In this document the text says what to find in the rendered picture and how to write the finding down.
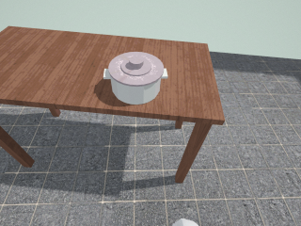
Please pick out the table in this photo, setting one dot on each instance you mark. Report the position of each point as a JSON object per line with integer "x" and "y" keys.
{"x": 63, "y": 70}

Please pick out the knob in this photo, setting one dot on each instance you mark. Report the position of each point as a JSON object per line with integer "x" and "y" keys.
{"x": 136, "y": 61}

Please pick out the pot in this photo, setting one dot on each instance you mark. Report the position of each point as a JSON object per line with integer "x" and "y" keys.
{"x": 135, "y": 95}

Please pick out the lid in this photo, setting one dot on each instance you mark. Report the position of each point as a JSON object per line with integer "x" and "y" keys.
{"x": 120, "y": 70}

